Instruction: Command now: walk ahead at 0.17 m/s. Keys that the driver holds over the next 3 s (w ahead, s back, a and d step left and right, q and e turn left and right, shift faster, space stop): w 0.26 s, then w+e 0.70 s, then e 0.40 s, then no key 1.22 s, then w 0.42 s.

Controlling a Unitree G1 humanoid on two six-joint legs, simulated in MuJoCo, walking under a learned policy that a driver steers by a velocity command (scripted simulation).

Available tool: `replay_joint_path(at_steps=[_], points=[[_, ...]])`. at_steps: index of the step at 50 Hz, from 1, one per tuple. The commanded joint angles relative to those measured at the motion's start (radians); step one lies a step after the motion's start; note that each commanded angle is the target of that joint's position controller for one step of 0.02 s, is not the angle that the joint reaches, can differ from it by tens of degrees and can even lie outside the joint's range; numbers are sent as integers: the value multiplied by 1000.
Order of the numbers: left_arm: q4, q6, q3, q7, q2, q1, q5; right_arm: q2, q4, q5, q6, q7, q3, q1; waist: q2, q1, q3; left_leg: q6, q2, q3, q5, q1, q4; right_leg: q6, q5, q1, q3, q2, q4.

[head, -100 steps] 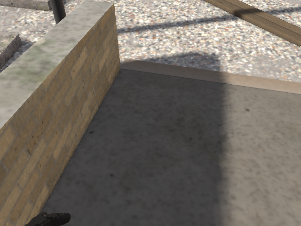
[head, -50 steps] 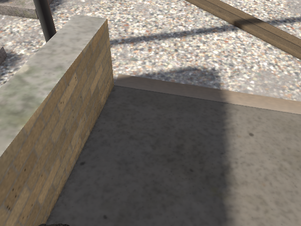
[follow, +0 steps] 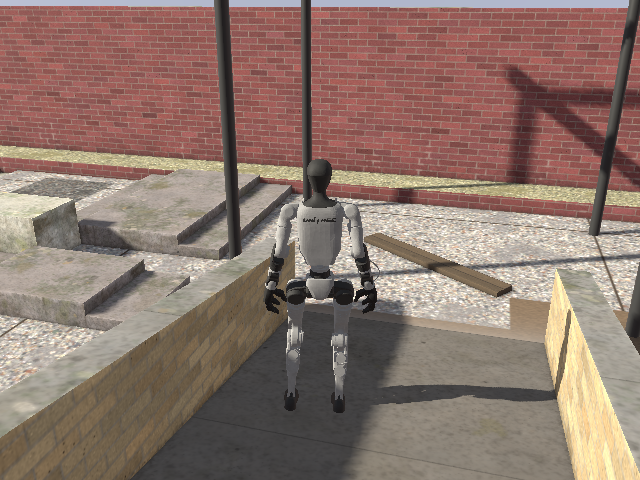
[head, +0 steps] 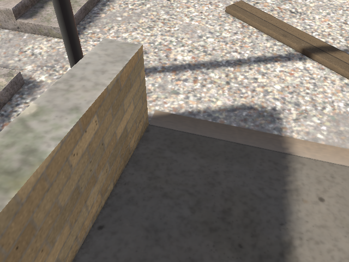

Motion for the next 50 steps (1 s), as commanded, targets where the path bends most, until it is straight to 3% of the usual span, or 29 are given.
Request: replay_joint_path(at_steps=[1,2,4,6,9,11,13,14,15,16,17,18,20,23,26,31,34,36,38,40,41,42,43,44,45,46,47,48,50], points=[[-36,-13,49,5,203,95,-15,-84,-50,11,-18,-1,-21,-20,-128,42,134,41,-59,96,-265,-197,102,-185,-672,-38,334,-229,-304],[-43,-27,58,7,225,104,-19,-86,-69,18,-35,7,-20,-67,-144,55,174,50,-22,67,-227,-291,167,-236,-659,3,446,-315,-355],[-42,-54,59,6,209,140,-7,-103,-94,23,-65,26,-24,-134,-118,78,174,60,46,-4,-237,-415,261,-275,-498,102,515,-376,-369],[-57,-57,55,4,183,115,-16,-117,-94,21,-84,43,-28,-135,-103,65,125,63,74,-5,-182,-406,192,-240,-355,161,420,-337,-354],[-76,-40,65,2,210,62,-27,-99,-66,16,-94,58,-25,-96,-102,29,66,37,24,74,-17,-145,20,-194,-217,33,242,-239,-326],[-74,-31,67,1,215,52,-33,-105,-36,12,-90,64,-30,-32,-83,-7,44,16,-17,113,94,40,-56,-175,-205,-78,183,-198,-261],[-73,-32,56,-1,178,45,-28,-130,9,15,-79,58,-45,96,-57,-70,27,20,-31,111,63,199,-103,-139,-239,-173,163,-160,-128],[-80,-42,38,-5,116,37,-24,-190,28,10,-79,51,-63,180,43,-105,9,61,81,-30,-4,283,-178,-91,-257,-252,109,-102,74],[-123,-55,21,-1,47,9,-21,-296,34,-12,-80,48,-86,274,319,-129,-24,172,305,-380,-125,373,-350,-38,-358,-422,-15,8,462],[-139,-72,35,6,103,1,-29,-280,31,-31,-93,58,-75,283,264,-121,-1,256,382,-609,-284,337,-442,-59,-471,-522,131,46,624],[-146,-85,38,6,119,30,-42,-283,23,-21,-105,60,-73,242,220,-85,50,285,401,-591,-358,311,-437,-81,-416,-594,188,-4,682],[-144,-88,41,5,138,14,-47,-239,7,-12,-112,62,-64,173,187,-70,95,253,358,-515,-424,283,-458,-95,-316,-630,182,-55,675],[-124,-84,55,7,150,5,-34,-192,-24,-11,-110,56,-49,44,132,-30,107,160,269,-306,-190,224,-474,-86,-125,-556,189,-104,566],[-111,-77,63,-5,121,14,-30,-176,-6,-29,-108,39,-47,67,118,-20,66,109,200,-75,191,209,-460,-57,81,-471,163,-91,461],[-161,-81,62,-18,91,-81,-23,-163,7,-20,-106,17,-38,79,83,-22,74,104,168,55,333,178,-435,-40,281,-448,125,-73,290],[-241,-74,41,-56,55,-236,-19,-187,20,-9,-95,-8,-38,100,74,-55,105,103,178,145,255,140,-355,-42,482,-370,52,-75,97],[-280,-72,36,-86,66,-321,-13,-171,26,-1,-80,-10,-35,146,33,-84,139,106,213,153,292,241,-235,-63,421,-459,22,-69,46],[-305,-71,33,-107,68,-344,-9,-196,18,5,-68,-12,-40,143,32,-79,139,107,249,145,417,252,-138,-83,326,-439,-15,-61,25],[-294,-75,49,-113,102,-249,-6,-244,0,6,-56,-8,-51,139,33,-28,57,97,235,168,712,253,43,-107,196,-259,-98,9,33],[-212,-78,93,-88,186,53,-11,-246,-21,7,-61,3,-47,102,39,134,-91,51,180,203,722,79,475,-187,280,162,-52,14,-9],[-199,-68,111,-55,295,117,-3,-159,-66,-31,-96,13,-29,121,-257,104,-202,-9,26,213,-133,-266,929,-301,689,474,281,-217,116],[-248,-63,77,-56,298,90,-8,-150,-63,-42,-139,37,-17,263,-274,9,-381,-27,-20,-12,-516,-452,1096,-432,1121,657,593,-333,210],[-215,-49,111,-51,336,260,4,-182,-183,46,-165,56,-6,145,-290,126,-530,-52,-73,-107,-443,-647,1153,-588,326,813,855,-449,-48],[-205,-52,104,-36,267,200,-8,-199,-193,73,-165,49,-13,19,-64,103,-343,-36,6,-107,-338,-770,1027,-482,-90,684,841,-390,-145],[-253,-60,78,-32,189,40,-25,-246,-186,40,-145,31,-23,-44,43,61,-182,-28,50,-92,-233,-722,901,-398,-84,457,725,-346,-169],[-293,-72,62,-36,170,-69,-20,-245,-152,-2,-122,17,-31,-9,116,-5,-97,-37,80,-97,-181,-562,798,-374,49,190,637,-297,-193],[-310,-75,65,-38,175,-122,-20,-241,-138,-27,-103,12,-40,23,104,-51,-33,-51,101,-103,-158,-456,668,-355,127,21,558,-247,-201],[-309,-78,62,-36,166,-123,-13,-222,-138,-34,-95,14,-43,34,59,-65,-5,-57,120,-85,-147,-378,567,-337,208,-82,473,-203,-205],[-295,-84,69,-17,183,-60,-8,-178,-184,-43,-108,15,-33,-70,32,-24,21,-74,71,-15,-1,-286,350,-307,537,-202,309,-113,-174]])
Next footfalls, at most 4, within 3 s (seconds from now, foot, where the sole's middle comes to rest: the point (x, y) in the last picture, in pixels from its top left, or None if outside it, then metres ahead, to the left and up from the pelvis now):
0.28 left None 0.15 0.17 -0.79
0.82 right None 0.46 -0.07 -0.85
1.22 left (177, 219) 0.76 0.02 -0.89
1.70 right None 0.54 -0.16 -0.87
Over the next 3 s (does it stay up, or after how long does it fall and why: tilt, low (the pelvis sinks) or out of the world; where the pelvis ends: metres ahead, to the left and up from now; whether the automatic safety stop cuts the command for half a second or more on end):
stays up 0.69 -0.14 -0.12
